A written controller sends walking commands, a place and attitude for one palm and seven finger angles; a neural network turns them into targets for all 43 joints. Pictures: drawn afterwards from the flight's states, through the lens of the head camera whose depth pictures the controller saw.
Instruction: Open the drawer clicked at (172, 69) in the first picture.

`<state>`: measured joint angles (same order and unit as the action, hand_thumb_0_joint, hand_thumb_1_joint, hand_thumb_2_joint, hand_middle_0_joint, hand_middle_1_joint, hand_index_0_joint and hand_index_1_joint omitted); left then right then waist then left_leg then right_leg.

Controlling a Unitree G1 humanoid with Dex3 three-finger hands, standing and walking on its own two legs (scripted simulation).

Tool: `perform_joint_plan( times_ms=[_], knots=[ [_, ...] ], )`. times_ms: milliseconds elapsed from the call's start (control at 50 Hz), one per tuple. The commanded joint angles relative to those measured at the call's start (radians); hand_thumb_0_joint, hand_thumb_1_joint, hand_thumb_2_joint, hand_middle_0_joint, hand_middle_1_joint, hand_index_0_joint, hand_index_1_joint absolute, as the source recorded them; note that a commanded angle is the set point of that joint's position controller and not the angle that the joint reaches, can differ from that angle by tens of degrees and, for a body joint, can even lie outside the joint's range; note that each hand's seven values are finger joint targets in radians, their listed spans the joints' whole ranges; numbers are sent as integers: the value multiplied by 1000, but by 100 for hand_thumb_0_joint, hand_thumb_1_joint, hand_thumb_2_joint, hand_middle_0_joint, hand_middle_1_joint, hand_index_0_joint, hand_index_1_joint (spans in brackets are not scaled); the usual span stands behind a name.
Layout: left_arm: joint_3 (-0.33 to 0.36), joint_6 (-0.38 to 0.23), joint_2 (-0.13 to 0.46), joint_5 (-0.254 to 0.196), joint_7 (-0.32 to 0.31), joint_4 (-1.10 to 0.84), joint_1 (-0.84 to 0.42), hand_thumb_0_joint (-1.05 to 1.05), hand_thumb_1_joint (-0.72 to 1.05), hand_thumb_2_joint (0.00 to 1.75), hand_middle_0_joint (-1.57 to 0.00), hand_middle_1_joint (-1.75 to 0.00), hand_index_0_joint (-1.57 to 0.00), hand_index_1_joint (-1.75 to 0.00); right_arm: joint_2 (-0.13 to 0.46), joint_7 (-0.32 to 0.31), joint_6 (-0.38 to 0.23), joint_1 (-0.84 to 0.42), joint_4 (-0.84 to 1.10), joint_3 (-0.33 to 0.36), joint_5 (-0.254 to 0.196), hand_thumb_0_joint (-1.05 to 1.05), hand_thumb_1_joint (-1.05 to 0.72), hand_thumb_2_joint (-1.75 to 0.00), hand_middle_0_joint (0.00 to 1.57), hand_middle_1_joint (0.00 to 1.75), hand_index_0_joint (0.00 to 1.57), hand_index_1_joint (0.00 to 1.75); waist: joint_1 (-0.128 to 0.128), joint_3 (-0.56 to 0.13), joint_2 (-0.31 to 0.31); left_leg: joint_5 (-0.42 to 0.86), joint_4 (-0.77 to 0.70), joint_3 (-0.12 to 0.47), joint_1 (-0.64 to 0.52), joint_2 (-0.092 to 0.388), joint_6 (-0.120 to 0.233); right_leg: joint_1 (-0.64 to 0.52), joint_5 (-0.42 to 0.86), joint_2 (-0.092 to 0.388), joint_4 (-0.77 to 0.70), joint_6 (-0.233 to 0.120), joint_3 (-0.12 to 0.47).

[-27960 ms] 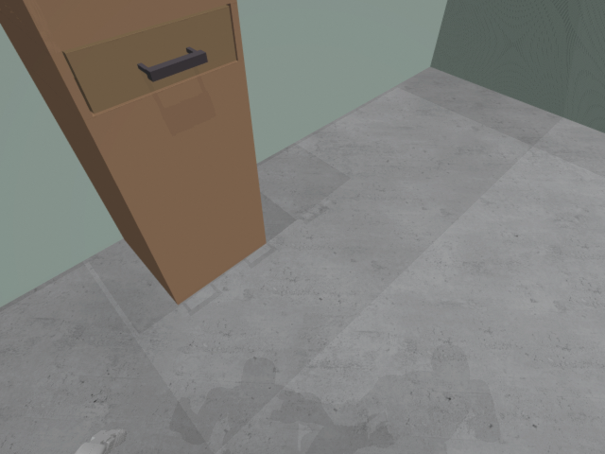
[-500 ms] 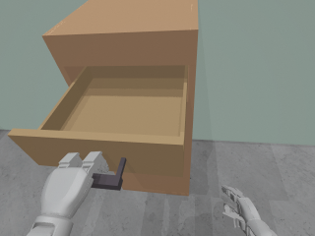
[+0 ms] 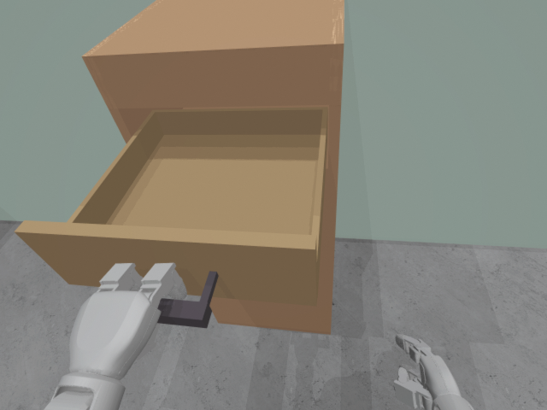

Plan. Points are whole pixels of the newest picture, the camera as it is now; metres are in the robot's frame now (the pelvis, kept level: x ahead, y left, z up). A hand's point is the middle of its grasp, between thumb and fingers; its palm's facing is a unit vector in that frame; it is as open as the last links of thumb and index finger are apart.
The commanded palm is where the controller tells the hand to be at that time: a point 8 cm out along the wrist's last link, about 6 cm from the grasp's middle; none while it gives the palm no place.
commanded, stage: open the thumb to release the handle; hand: left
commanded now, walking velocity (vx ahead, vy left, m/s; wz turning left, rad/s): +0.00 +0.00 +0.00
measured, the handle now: (159, 293) +0.23 +0.18 +0.12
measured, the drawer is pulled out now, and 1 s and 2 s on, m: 0.30 0.30 0.30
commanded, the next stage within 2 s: lift the hand off the handle in 0.48 s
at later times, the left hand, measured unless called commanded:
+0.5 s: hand (141, 332) +0.19 +0.19 +0.09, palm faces +0.08 -0.13 -0.99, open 12.4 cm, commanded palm +0.15 +0.20 +0.14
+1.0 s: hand (144, 322) +0.20 +0.19 +0.10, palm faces +0.09 -0.12 -0.99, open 13.3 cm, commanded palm +0.16 +0.19 +0.16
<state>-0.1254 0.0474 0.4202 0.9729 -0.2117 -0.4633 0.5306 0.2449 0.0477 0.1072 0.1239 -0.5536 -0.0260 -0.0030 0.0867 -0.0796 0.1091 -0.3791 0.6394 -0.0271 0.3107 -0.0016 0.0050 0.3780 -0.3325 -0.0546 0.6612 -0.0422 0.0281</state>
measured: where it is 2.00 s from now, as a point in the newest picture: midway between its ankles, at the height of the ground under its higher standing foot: outside the picture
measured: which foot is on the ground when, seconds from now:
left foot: down 0.00-1.00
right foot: down 0.00-1.00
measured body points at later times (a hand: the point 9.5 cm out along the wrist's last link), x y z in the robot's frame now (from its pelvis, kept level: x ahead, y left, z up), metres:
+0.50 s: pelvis -0.01 +0.00 +0.01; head -0.01 -0.05 +0.45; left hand +0.18 +0.20 +0.15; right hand +0.22 -0.20 -0.09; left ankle -0.03 +0.12 -0.72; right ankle +0.00 -0.09 -0.72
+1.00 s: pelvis -0.02 +0.01 +0.01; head -0.03 -0.04 +0.46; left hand +0.19 +0.19 +0.15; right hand +0.22 -0.16 -0.09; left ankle -0.03 +0.12 -0.72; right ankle +0.00 -0.09 -0.72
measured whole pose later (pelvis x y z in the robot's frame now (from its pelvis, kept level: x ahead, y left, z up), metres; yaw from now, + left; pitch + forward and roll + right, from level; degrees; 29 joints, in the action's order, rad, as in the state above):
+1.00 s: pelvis -0.02 +0.01 +0.01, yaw +2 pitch -1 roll +0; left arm -0.22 0.08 0.40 0.99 -0.12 -0.31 0.26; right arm 0.21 0.03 0.12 0.06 -0.62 -0.03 0.00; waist 0.13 -0.03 0.11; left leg -0.31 0.55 0.00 0.23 -0.02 0.02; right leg 0.29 -0.27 -0.03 0.57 -0.03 0.01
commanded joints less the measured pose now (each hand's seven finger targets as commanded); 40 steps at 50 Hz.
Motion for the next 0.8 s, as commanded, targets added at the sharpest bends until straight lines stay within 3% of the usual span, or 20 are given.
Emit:
perform_joint_plan(
  times_ms=[0, 40, 120, 200, 220, 280, 320, 360, 420, 480, 520, 540, 560, 620, 640, 680, 720, 740, 760, 780],
  knots=[
    [243, 16, 208, 30, -50, -51, -206, 0, 76, 84, -39, -134, -39, -134, 60, -30, -52, -194, 148, 22, 8, 0, -90, -90, 20, 30, 20, 30, 16, -24, -147, 180, -72, 12, 5, -32, 23, -70, 97, 43, -180, 17, 79],
    [211, 18, 165, 6, -37, -43, -181, 0, 62, 78, -38, -132, -38, -132, 53, -33, -59, -192, 144, 23, 0, 0, -90, -90, 20, 30, 20, 30, 24, -84, -110, 216, -77, 6, -26, -33, 21, -114, 152, 41, -166, 16, 60],
    [252, 21, 209, -35, -26, -52, -213, 0, 34, 66, -36, -129, -36, -129, 62, -40, -52, -213, 130, 27, -8, 0, -90, -90, 20, 30, 20, 30, 25, -93, -110, 232, -97, 12, -36, -31, 13, -145, 191, 35, -182, 19, 68],
    [217, 6, 179, -12, -19, -48, -215, 0, 6, 54, -34, -126, -34, -126, 58, -37, -50, -213, 129, 25, -1, 0, -90, -90, 20, 30, 20, 30, 34, -70, -127, 240, -114, 6, -29, -33, 14, -147, 184, 39, -191, 18, 61],
    [266, 7, 230, -23, -22, -67, -217, 0, -1, 51, -33, -125, -33, -125, 66, -40, -53, -224, 130, 26, -7, 0, -90, -90, 20, 30, 20, 30, 35, -89, -111, 235, -109, 5, -40, -28, 11, -161, 188, 38, -195, 18, 72],
    [234, -5, 178, -24, -17, -46, -145, 0, -22, 42, -32, -123, -32, -123, 58, -35, -52, -216, 132, 25, -4, 0, -90, -90, 20, 30, 20, 30, 46, -83, -133, 256, -121, 5, -19, -36, 10, -186, 227, 39, -189, 18, 73],
    [278, -3, 225, -35, -20, -72, -162, 0, -36, 36, -31, -122, -31, -122, 69, -37, -51, -231, 137, 25, -10, 0, -90, -90, 20, 30, 20, 30, 45, -90, -108, 233, -118, 2, -28, -29, 8, -184, 202, 37, -198, 18, 82],
    [225, -5, 166, -22, -18, -60, -168, 0, -50, 30, -30, -120, -30, -120, 57, -32, -49, -225, 133, 26, -4, 0, -90, -90, 20, 30, 20, 30, 37, -57, -110, 233, -129, 3, -19, -33, 9, -164, 173, 39, -204, 13, 72],
    [258, -4, 206, -27, -23, -82, -194, 0, -50, 30, -30, -120, -30, -120, 69, -33, -51, -233, 137, 30, -7, 0, -90, -90, 20, 30, 20, 30, 40, -66, -83, 216, -127, 3, -31, -29, 8, -152, 140, 31, -211, 12, 72],
    [187, -4, 137, -5, -23, -63, -206, 0, -50, 30, -30, -120, -30, -120, 60, -29, -51, -218, 134, 35, 2, 0, -90, -90, 20, 30, 20, 30, 34, -67, -92, 227, -130, 1, -39, -32, 11, -137, 129, 33, -208, 10, 58],
    [230, 1, 188, -16, -28, -60, -236, 0, -50, 30, -30, -120, -30, -120, 67, -33, -52, -227, 134, 35, -7, 0, -90, -90, 20, 30, 20, 30, 29, -64, -104, 194, -131, 5, -36, -27, 11, -135, 87, 31, -216, 12, 65],
    [189, 4, 151, 2, -26, -55, -253, 0, -50, 30, -30, -120, -30, -120, 57, -31, -53, -222, 140, 30, 3, 0, -90, -90, 20, 30, 20, 30, 33, -75, -125, 196, -129, 2, -34, -33, 16, -137, 75, 39, -218, 14, 62],
    [72, 3, 44, -7, -14, -87, -241, 0, -50, 30, -30, -120, -30, -120, 51, -22, -56, -228, 145, 37, 0, 0, -90, -90, 20, 30, 20, 30, 22, -73, -120, 213, -134, 5, -53, -34, 18, -130, 89, 41, -217, 13, 50],
    [126, 9, 127, -6, -18, -96, -308, 0, -50, 30, -30, -120, -30, -120, 66, -25, -58, -228, 137, 43, -6, 0, -90, -90, 20, 30, 20, 30, 15, -77, -97, 192, -132, 6, -60, -23, 15, -120, 73, 32, -207, 12, 42],
    [104, 14, 110, 28, -17, -79, -330, 0, -50, 30, -30, -120, -30, -120, 56, -22, -60, -219, 139, 31, 6, 0, -90, -90, 20, 30, 20, 30, 26, -108, -118, 199, -131, 3, -53, -29, 19, -130, 56, 40, -209, 12, 40],
    [77, 16, 83, 37, -11, -25, -318, 0, -50, 30, -30, -120, -30, -120, 54, -25, -54, -221, 124, 37, 5, 0, -90, -90, 20, 30, 20, 30, 21, -61, -155, 196, -138, 4, -50, -32, 20, -116, 56, 36, -222, 11, 47],
    [102, 25, 129, 32, -9, -45, -393, 0, -50, 30, -30, -120, -30, -120, 64, -27, -54, -229, 121, 35, -4, 0, -90, -90, 20, 30, 20, 30, 9, -67, -117, 178, -136, 9, -58, -25, 17, -115, 56, 37, -212, 9, 45],
    [51, 33, 80, 51, -1, -31, -401, 0, -50, 30, -30, -120, -30, -120, 50, -23, -55, -227, 128, 27, 4, 0, -90, -90, 20, 30, 20, 30, 21, -83, -121, 189, -137, 4, -59, -30, 22, -117, 43, 41, -217, 10, 40],
    [46, 33, 73, 42, 4, -8, -402, 0, -50, 30, -30, -120, -30, -120, 49, -22, -49, -223, 109, 33, -2, 0, -90, -90, 20, 30, 20, 30, 8, -54, -124, 204, -149, 11, -62, -27, 18, -116, 70, 32, -216, 4, 37],
    [35, 37, 62, 41, 11, 4, -383, 0, -50, 30, -30, -120, -30, -120, 53, -23, -47, -224, 114, 32, 0, 0, -90, -90, 20, 30, 20, 30, 17, -50, -129, 200, -152, 8, -55, -28, 18, -119, 75, 32, -213, 9, 29]
  ],
)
